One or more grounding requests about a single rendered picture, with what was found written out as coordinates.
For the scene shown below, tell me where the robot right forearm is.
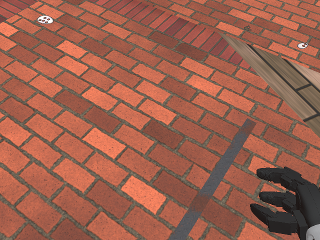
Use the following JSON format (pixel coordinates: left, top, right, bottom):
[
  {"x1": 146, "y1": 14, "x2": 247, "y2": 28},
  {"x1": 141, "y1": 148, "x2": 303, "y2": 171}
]
[{"x1": 306, "y1": 224, "x2": 320, "y2": 240}]

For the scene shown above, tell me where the right robot hand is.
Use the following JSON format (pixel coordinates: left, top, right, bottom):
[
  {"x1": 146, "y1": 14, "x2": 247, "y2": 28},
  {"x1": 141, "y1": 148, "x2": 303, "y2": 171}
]
[{"x1": 250, "y1": 166, "x2": 320, "y2": 240}]

